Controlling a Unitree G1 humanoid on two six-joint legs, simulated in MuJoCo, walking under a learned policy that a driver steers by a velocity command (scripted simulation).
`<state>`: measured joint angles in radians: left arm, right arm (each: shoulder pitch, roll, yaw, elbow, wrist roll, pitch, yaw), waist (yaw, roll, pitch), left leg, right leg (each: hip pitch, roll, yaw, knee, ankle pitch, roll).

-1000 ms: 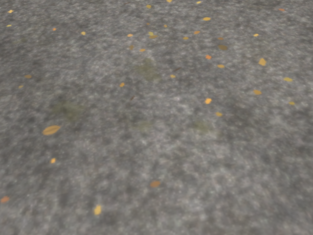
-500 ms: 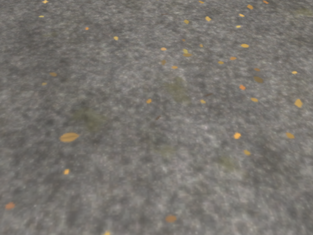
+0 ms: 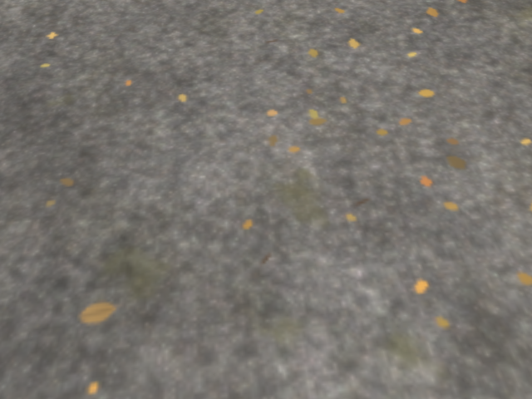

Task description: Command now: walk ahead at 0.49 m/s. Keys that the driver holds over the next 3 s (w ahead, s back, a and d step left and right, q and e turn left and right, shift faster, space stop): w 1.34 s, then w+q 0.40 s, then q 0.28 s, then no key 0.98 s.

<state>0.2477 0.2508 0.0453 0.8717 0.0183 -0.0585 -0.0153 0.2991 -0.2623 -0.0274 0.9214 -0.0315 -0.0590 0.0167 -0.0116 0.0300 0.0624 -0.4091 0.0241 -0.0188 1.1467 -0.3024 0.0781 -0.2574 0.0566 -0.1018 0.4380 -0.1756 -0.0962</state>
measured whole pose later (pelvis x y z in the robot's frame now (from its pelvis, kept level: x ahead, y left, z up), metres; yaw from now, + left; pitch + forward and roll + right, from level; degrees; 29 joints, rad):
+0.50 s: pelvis +0.29 +0.05 +0.00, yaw -1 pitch +0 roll +0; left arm 0.32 0.24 0.04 0.98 0.02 -0.06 -0.01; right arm 0.18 -0.24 -0.04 0.92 -0.02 -0.07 0.01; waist 0.02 -0.02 0.06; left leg -0.29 -0.04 0.10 0.45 -0.16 0.09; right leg -0.33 -0.01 0.00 1.12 -0.35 -0.08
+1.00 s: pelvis +0.56 +0.01 -0.01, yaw -1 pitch +0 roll +1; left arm 0.11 0.22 0.05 0.90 0.03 -0.07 -0.01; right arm 0.38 -0.21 -0.04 1.05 -0.01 -0.07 0.00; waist -0.03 0.02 0.06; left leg -0.20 -0.03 0.01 1.07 -0.40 0.08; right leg -0.38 0.03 -0.11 0.55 -0.18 -0.10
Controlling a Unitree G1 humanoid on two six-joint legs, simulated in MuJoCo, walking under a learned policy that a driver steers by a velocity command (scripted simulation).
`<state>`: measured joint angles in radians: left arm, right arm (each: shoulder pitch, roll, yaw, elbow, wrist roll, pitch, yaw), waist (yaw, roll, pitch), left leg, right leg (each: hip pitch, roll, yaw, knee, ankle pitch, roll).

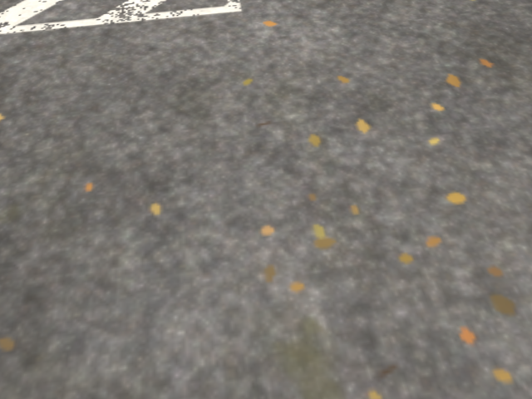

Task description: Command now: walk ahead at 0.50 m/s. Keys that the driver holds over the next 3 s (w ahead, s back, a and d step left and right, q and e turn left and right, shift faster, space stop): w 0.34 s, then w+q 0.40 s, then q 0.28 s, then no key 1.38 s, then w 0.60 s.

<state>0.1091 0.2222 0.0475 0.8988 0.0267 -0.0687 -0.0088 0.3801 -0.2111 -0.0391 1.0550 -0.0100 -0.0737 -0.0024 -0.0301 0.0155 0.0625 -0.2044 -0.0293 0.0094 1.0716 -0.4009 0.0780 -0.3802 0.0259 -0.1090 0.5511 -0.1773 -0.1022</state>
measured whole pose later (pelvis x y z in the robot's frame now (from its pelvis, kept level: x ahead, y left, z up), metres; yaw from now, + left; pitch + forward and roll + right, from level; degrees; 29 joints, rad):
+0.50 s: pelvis +0.27 +0.03 -0.01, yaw +2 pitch +0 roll +0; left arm 0.44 0.19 0.04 1.08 0.02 -0.08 0.02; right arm 0.03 -0.19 -0.04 0.89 -0.04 -0.07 0.02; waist 0.04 -0.01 0.06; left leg -0.44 -0.03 0.10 0.55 -0.10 0.12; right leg 0.03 0.01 -0.12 0.60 -0.45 -0.05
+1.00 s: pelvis +0.52 +0.04 +0.00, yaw +19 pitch +1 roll +2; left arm -0.01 0.23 0.02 0.78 0.02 -0.07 0.01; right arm 0.41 -0.25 -0.08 0.95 -0.01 -0.03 -0.02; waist -0.09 -0.02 0.07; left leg -0.09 -0.16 -0.18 0.56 -0.43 0.08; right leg -0.44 0.01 0.02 0.49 -0.03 -0.03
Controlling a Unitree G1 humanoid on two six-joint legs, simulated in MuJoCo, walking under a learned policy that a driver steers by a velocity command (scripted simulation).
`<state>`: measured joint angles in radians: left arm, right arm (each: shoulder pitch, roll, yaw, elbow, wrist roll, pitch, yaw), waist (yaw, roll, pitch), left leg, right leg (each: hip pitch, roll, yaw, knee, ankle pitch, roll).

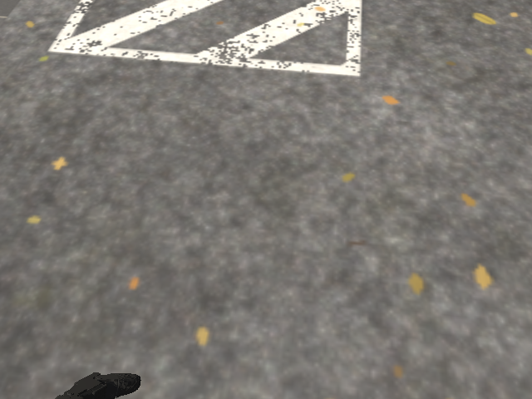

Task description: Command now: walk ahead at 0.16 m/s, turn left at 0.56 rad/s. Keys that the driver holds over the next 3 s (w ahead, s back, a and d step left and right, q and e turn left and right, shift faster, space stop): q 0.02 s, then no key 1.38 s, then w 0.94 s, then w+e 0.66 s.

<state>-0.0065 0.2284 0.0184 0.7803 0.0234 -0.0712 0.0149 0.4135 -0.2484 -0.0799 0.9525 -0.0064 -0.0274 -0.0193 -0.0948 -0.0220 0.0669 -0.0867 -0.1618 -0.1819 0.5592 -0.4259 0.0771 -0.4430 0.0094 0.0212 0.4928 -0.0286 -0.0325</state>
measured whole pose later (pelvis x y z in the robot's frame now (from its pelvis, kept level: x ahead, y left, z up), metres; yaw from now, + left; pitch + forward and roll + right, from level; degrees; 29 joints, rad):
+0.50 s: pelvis +0.04 +0.00 +0.02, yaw +6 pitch -1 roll +0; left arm 0.25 0.24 0.02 0.90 0.01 0.02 0.01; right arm 0.21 -0.20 -0.01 0.91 -0.02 0.02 -0.02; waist 0.03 -0.03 0.01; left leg -0.18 -0.04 -0.03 0.44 -0.24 0.03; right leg -0.29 -0.01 -0.05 0.46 -0.22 -0.02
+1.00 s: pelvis +0.06 +0.00 +0.02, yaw +6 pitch -2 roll +0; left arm 0.26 0.19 0.01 1.10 0.01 0.00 0.03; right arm 0.27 -0.19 0.00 1.10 -0.01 -0.01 -0.04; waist 0.01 0.00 0.03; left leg -0.10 -0.04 -0.03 0.37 -0.24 0.03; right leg -0.20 -0.01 -0.02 0.38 -0.15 -0.01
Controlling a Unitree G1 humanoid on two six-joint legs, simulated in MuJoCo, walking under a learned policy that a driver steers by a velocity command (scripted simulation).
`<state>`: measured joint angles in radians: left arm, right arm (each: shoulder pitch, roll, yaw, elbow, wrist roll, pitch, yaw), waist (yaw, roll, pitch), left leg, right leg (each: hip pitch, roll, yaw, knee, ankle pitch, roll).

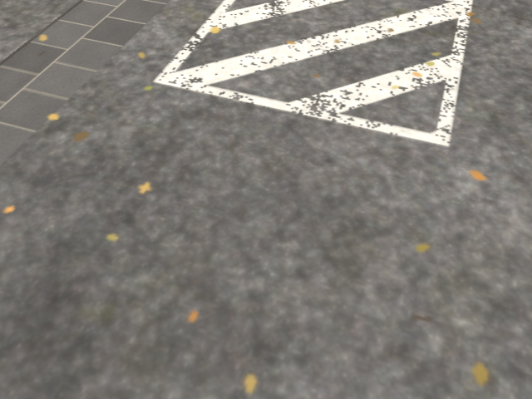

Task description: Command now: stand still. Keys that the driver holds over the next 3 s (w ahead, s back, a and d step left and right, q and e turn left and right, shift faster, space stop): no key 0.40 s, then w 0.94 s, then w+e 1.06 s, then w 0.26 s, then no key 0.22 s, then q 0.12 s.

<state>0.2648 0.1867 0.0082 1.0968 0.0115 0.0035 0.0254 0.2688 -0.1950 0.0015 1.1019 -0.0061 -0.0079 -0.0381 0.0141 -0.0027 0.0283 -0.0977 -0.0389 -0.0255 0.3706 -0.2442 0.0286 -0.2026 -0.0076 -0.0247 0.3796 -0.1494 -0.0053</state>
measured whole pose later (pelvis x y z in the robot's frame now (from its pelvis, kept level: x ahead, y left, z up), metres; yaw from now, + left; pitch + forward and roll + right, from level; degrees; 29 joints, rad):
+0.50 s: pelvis +0.02 +0.00 +0.00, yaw +0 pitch -1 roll +0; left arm 0.29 0.16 0.01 1.15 0.01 0.01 0.03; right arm 0.33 -0.15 0.00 1.14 -0.01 0.00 -0.04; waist 0.01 0.00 0.01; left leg -0.10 -0.03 -0.03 0.42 -0.32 0.04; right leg -0.22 0.01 -0.02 0.47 -0.27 -0.02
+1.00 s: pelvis +0.20 -0.05 +0.00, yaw +0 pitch +1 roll +0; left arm 0.51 0.13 0.01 1.12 0.02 -0.09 0.01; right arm 0.11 -0.20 -0.04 0.98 -0.03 -0.04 0.03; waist 0.04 0.03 0.02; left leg -0.62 0.05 0.07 0.88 -0.14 0.05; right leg 0.07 0.07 -0.06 0.20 -0.30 -0.08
